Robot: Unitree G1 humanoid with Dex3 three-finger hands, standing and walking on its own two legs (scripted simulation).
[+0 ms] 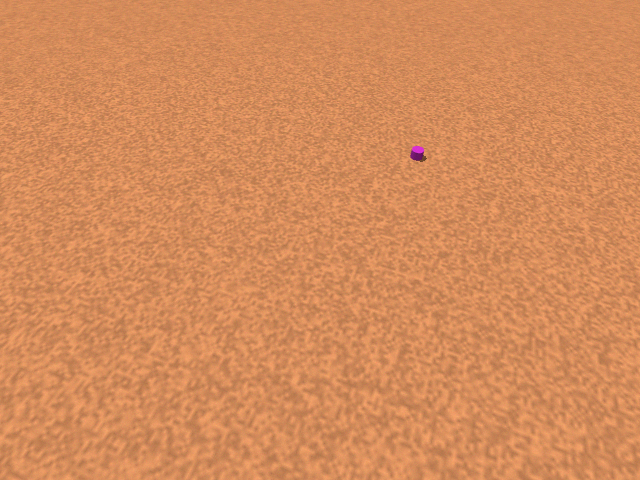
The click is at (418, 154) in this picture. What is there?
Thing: low tin
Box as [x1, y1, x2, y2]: [410, 146, 423, 160]
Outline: 414,146 412,148 410,156 413,159 417,160 421,158 423,148 419,146
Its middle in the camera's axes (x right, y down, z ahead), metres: +0.51 -0.47 +2.05
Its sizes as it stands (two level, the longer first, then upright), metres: 0.063 0.063 0.046
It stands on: the floor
